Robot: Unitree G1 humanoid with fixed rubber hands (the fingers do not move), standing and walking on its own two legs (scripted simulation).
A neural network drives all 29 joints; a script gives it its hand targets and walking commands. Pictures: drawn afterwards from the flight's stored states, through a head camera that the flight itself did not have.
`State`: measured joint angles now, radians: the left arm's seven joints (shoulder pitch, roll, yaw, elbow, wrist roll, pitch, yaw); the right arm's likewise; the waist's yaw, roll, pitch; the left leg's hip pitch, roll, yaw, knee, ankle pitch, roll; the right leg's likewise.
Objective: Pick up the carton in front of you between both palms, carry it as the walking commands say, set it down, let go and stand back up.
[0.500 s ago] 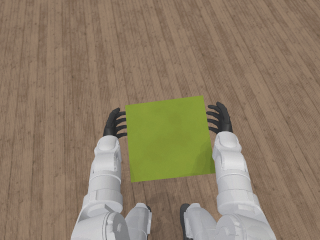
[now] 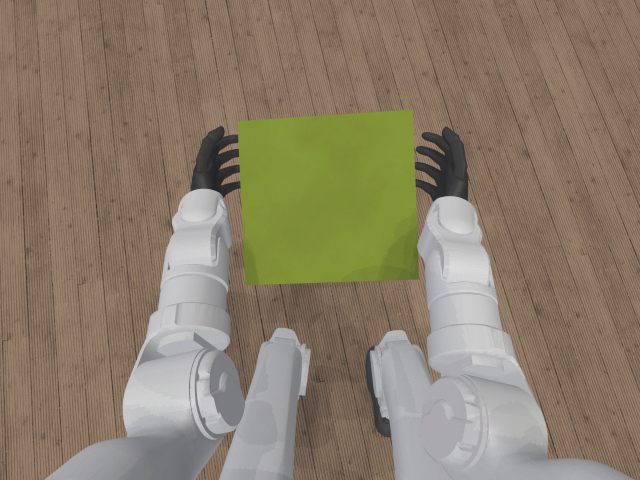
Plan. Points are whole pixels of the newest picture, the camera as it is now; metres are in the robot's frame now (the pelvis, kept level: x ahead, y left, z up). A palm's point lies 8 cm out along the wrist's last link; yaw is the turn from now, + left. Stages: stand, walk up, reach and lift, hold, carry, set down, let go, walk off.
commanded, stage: set down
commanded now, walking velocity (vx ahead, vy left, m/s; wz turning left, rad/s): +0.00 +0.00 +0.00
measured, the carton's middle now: (332, 204) +0.45 +0.02 -0.17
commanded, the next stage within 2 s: none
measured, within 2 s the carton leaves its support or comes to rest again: rests again in 1.34 s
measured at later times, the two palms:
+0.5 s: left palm (230, 206) +0.46 +0.19 -0.24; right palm (405, 214) +0.46 -0.10 -0.22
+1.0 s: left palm (247, 204) +0.51 +0.19 -0.36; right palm (392, 221) +0.48 -0.10 -0.35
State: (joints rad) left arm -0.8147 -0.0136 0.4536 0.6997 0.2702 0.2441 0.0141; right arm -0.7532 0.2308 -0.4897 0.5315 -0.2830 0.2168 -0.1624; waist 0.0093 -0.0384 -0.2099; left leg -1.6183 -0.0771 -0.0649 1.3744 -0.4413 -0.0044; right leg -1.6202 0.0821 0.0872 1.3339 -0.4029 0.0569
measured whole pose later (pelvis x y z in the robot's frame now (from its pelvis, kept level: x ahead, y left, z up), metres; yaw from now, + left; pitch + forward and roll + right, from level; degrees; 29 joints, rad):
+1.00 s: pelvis -0.03 +0.00 -0.21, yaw -3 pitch +42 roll -5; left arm -1.39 0.30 0.14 1.07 0.04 0.20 0.05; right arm -1.20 0.04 -0.47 0.74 -0.05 0.17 -0.26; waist 0.02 -0.07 0.15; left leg -2.27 -0.10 -0.06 2.13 -0.58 -0.01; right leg -2.26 0.18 0.06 2.06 -0.55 0.14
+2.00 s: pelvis -0.02 +0.00 -0.23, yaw -3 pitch +40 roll -4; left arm -1.44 0.33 0.28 1.15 0.14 0.10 -0.11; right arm -1.28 -0.04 -0.53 0.92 -0.11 0.07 -0.09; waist 0.03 -0.10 0.21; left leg -2.28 -0.05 -0.04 2.19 -0.61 0.00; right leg -2.27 0.16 0.03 2.12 -0.56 0.11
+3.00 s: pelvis -0.02 +0.00 -0.09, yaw -1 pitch +45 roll -5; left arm -1.18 0.49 0.18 0.93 -0.05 0.15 -0.11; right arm -0.98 -0.06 -0.27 0.62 0.07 0.17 -0.20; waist -0.03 -0.04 -0.01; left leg -1.98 -0.04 -0.05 1.69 -0.50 0.02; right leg -1.95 0.07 0.02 1.63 -0.48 0.06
